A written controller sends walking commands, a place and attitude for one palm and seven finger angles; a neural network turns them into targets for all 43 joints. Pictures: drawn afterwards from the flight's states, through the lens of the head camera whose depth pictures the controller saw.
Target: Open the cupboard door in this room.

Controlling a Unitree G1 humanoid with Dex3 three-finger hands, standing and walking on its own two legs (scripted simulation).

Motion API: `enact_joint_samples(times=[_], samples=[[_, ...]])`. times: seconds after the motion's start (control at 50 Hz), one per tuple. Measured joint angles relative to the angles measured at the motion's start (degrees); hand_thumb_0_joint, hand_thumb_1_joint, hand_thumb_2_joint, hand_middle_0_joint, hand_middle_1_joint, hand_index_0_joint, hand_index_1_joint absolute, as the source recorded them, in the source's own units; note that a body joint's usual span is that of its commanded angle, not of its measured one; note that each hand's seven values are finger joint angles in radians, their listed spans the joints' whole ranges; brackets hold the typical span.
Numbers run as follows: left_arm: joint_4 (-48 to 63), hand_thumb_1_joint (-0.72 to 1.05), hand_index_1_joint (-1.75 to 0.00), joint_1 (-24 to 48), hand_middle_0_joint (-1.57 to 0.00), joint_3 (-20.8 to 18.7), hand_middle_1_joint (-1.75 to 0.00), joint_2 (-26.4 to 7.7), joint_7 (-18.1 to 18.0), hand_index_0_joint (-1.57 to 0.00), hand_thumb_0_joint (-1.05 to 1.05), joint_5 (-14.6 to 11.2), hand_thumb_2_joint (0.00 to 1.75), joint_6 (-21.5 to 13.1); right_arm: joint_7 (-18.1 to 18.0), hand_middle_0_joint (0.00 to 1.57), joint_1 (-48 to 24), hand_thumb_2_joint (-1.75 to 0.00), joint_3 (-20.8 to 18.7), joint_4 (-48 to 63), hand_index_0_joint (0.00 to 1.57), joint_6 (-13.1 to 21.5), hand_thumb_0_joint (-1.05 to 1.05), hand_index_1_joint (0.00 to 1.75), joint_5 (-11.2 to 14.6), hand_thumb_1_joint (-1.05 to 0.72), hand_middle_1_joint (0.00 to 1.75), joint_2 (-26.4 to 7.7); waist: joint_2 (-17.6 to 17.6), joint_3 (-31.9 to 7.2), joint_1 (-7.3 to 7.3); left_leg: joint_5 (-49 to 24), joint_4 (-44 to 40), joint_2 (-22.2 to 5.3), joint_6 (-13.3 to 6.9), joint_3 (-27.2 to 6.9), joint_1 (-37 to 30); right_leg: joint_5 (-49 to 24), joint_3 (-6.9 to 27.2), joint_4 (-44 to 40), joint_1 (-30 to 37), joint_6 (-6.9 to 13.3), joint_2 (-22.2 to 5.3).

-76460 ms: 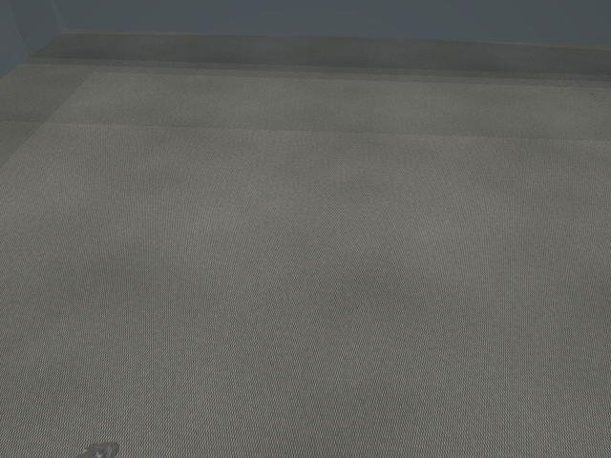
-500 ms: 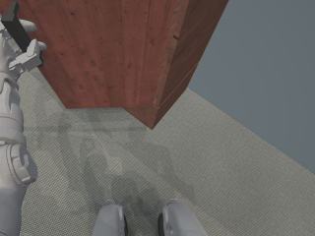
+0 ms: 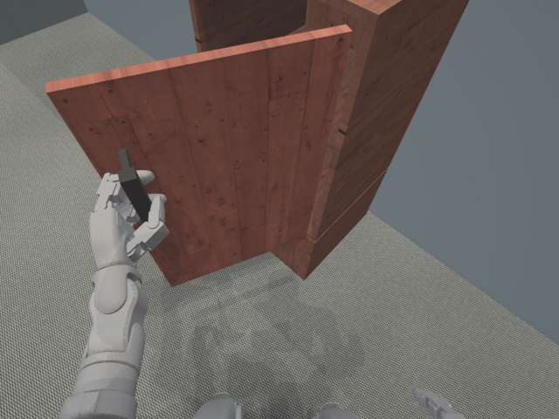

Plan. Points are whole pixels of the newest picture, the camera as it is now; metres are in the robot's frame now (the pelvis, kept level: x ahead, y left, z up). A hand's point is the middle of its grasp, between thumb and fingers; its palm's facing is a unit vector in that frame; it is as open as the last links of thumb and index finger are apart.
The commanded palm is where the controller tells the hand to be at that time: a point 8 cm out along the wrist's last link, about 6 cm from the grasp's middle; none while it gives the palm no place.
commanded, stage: pull the door open along its arc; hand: left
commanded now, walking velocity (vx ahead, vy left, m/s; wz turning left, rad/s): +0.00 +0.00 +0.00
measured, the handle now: (140, 193) +0.43 +0.22 +0.05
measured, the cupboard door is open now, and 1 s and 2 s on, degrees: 66 87 90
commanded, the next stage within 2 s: open thumb and fingers to let go in 0.38 s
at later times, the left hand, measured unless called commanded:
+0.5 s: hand (218, 282) +0.29 +0.09 +0.05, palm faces +0.48 -0.88 +0.02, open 6.2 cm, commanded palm +0.25 +0.13 +0.04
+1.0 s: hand (214, 281) +0.29 +0.09 +0.04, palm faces +0.45 -0.89 +0.01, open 12.6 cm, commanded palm +0.25 +0.13 +0.04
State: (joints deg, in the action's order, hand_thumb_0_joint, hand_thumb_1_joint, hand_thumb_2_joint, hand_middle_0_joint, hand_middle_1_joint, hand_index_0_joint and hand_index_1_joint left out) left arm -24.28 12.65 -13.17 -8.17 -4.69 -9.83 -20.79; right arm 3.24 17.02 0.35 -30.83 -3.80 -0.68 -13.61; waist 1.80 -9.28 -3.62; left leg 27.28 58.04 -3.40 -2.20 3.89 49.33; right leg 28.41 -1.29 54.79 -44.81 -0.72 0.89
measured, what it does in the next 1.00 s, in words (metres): shifts its weight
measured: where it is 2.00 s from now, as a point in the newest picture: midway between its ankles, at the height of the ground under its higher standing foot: outside the picture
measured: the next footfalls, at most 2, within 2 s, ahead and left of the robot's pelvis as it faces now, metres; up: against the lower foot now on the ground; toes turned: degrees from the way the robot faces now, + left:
none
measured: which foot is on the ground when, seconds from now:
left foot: down 0.00-1.00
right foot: down 0.00-1.00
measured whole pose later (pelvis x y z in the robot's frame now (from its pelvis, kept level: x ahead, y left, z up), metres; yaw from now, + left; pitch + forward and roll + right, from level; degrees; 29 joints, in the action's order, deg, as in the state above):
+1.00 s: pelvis -0.02 -0.05 +0.00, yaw +5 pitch +13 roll +0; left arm -20.3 1.6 2.7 2.1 -25.7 -0.1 -24.6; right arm 0.7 12.0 -0.5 -35.4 -0.7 -4.0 -11.9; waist 1.9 -8.3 -0.3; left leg 24.9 57.2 -2.0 1.4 -0.2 45.5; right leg 30.3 -5.3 58.1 -41.2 3.0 -0.1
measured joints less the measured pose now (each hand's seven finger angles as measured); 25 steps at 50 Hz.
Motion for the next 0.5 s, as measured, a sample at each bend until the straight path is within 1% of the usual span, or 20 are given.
enact_joint_samples(times=[0.04,0.08,0.12,0.22,0.32,0.4,0.5], samples=[[2.8,0.69,-1.28,-2.5,-0.33,2.5,-1.3,2.6,-4.9,-0.33,0.0,2.2,0.76,0.2,0.2,0.2,-1.8,-0.9,0.1,0.5,0.2,-0.2,0.0,0.3,-0.6,-0.9,0.3,0.6,0.0,0.1,0.72,0.0,0.1,0.3,0.2,-0.1,-0.8,0.4,-0.1,0.6,0.6,0.2,-0.3],[4.9,0.68,-1.28,-4.7,-0.34,5.0,-1.29,4.4,-8.7,-0.33,0.0,4.4,0.76,0.5,0.2,0.2,-3.4,-0.9,0.3,0.9,0.2,-0.4,0.0,0.3,-1.1,-0.9,0.3,1.2,-0.2,0.1,1.48,0.0,0.1,0.5,0.4,-0.2,-1.5,0.8,-0.3,1.1,1.3,0.4,-0.5],[6.2,0.67,-1.29,-6.7,-0.35,7.3,-1.29,5.7,-11.5,-0.33,0.0,6.0,0.75,0.8,0.0,0.2,-4.8,-0.9,0.5,1.0,0.2,-0.6,0.0,0.3,-1.4,-0.9,0.3,1.9,-0.3,0.2,2.12,0.0,0.0,0.6,0.7,-0.5,-2.4,1.1,-0.6,1.4,2.1,0.7,-0.6],[8.3,0.66,-1.3,-10.4,-0.35,11.6,-1.28,8.5,-17.0,-0.34,0.0,8.5,0.74,1.2,-0.8,0.2,-6.8,-0.9,1.1,0.6,0.2,-0.6,0.0,0.3,-2.2,-0.9,0.3,3.4,-0.5,0.3,3.13,-0.3,-0.3,0.8,1.6,-1.6,-4.2,1.7,-1.7,1.7,4.0,1.7,-0.6],[10.2,0.65,-1.31,-13.8,-0.35,14.2,-1.29,9.6,-19.5,-0.34,0.0,10.2,0.74,1.1,-1.3,0.2,-6.7,-0.9,1.2,0.2,0.2,-0.3,0.0,0.3,-2.7,-0.9,0.3,3.9,-0.6,0.4,3.35,-0.7,-1.0,0.7,2.7,-2.7,-5.6,2.1,-2.7,1.6,5.5,2.7,-0.5],[11.7,0.66,-1.32,-16.2,-0.34,15.9,-1.3,10.1,-20.5,-0.33,0.0,10.3,0.74,0.8,-1.6,0.21,-5.6,-0.9,0.9,-0.4,0.2,0.5,0.0,0.3,-3.0,-0.9,0.3,3.4,-0.4,0.6,3.29,-1.0,-1.5,0.7,3.4,-3.4,-6.1,2.3,-3.4,1.6,6.1,3.4,-0.4],[12.6,0.68,-1.32,-17.6,-0.32,17.8,-1.31,11.6,-22.8,-0.32,0.0,10.9,0.77,0.2,-1.7,0.2,-4.2,-0.9,-0.1,-1.7,0.2,1.9,0.01,0.3,-3.5,-0.9,0.3,2.0,-0.2,0.6,3.32,-1.3,-1.4,1.1,4.0,-4.3,-5.5,2.8,-4.3,2.3,5.6,4.0,-0.7]])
